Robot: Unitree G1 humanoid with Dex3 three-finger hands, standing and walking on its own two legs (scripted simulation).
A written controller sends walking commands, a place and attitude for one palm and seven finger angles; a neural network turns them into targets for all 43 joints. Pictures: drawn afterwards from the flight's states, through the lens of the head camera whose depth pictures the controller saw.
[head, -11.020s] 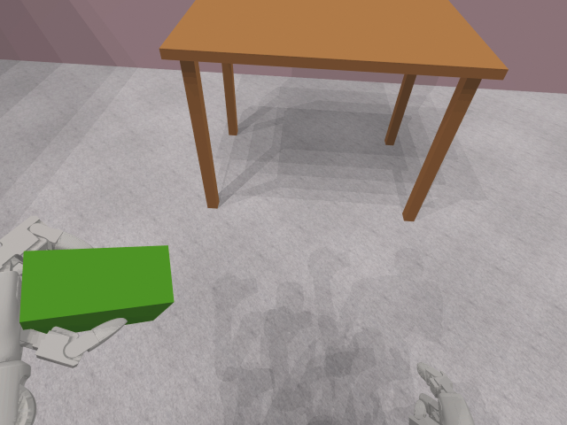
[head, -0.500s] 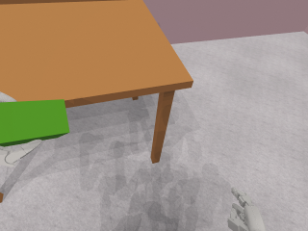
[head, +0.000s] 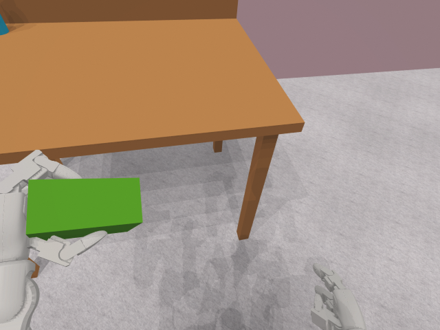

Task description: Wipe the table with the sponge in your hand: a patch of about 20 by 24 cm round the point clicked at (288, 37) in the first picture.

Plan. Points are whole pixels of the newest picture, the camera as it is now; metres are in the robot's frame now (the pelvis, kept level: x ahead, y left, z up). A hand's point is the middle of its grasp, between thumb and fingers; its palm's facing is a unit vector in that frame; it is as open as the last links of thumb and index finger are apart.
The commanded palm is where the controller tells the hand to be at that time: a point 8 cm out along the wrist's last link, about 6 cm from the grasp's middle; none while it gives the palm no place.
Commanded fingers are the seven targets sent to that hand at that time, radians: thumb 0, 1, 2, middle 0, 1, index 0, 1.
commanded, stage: come to a stop and stand still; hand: left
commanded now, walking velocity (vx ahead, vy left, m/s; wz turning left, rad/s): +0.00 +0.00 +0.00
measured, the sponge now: (103, 209) +0.23 +0.21 +0.14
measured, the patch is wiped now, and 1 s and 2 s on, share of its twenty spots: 0.00 0.00 0.00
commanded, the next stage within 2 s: look again from close up in 0.12 s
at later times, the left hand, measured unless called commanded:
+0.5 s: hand (85, 185) +0.26 +0.24 +0.16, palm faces +0.37 -0.84 -0.41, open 10.2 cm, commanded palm +0.20 +0.27 +0.18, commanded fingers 0.00 0.10 1.30 -1.20 -1.60 -1.20 -1.60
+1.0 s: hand (97, 158) +0.31 +0.24 +0.16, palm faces +0.35 -0.85 -0.39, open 10.2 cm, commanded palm +0.25 +0.28 +0.18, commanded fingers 0.00 0.10 1.30 -1.20 -1.60 -1.20 -1.60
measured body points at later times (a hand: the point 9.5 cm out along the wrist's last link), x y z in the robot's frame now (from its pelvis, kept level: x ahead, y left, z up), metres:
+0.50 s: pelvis +0.04 -0.01 +0.00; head +0.06 +0.00 +0.45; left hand +0.24 +0.28 +0.18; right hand +0.21 -0.22 -0.08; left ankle +0.07 +0.07 -0.74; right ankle +0.03 -0.10 -0.74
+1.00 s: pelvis +0.08 +0.01 -0.01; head +0.10 +0.01 +0.44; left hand +0.29 +0.29 +0.18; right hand +0.26 -0.24 -0.07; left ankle +0.07 +0.07 -0.74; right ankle +0.03 -0.10 -0.74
